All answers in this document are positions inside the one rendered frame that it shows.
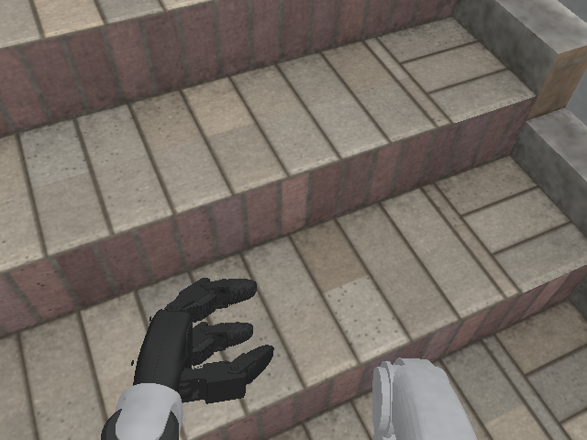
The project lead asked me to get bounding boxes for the left robot forearm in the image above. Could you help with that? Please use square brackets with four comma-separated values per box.
[101, 383, 183, 440]

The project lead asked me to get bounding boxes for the left robot hand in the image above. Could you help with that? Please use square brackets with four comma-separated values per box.
[131, 278, 274, 404]

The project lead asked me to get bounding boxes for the robot right thigh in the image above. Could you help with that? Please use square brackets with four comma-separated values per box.
[372, 357, 478, 440]

